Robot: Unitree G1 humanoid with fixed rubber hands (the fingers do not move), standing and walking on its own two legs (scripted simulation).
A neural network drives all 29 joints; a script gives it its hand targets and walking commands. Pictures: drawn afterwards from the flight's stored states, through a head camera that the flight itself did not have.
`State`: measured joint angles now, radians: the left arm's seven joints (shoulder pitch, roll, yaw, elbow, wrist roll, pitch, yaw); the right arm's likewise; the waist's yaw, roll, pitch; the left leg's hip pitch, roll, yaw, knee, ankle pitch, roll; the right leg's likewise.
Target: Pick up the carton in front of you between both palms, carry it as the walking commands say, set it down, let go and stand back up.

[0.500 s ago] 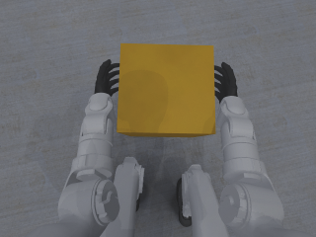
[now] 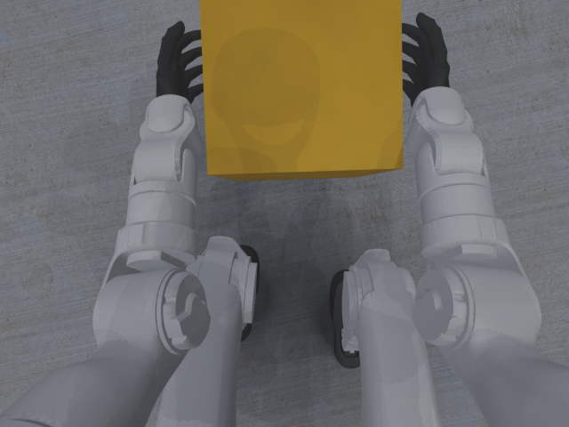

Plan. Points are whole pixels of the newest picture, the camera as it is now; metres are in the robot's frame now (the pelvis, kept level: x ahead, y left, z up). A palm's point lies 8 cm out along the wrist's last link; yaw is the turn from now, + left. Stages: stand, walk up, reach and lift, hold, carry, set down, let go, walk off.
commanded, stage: set down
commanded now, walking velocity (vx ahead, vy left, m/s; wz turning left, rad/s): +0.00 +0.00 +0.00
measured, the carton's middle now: (298, 105) +0.51 +0.03 -0.19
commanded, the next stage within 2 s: none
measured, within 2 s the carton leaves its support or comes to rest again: rests again in 1.26 s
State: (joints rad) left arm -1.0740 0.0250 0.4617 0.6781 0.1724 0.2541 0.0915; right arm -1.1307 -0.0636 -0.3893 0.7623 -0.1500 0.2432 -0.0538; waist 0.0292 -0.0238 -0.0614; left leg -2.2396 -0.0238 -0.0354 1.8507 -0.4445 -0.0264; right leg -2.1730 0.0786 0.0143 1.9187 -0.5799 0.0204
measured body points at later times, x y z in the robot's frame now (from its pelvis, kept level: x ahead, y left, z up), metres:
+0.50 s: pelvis +0.00 -0.01 -0.07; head +0.35 +0.00 +0.21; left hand +0.53 +0.19 -0.22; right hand +0.55 -0.11 -0.23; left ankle +0.13 +0.12 -0.41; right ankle +0.09 -0.12 -0.41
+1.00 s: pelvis -0.01 +0.00 -0.08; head +0.35 -0.01 +0.19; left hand +0.53 +0.20 -0.24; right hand +0.54 -0.11 -0.25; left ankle +0.13 +0.12 -0.41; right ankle +0.09 -0.11 -0.41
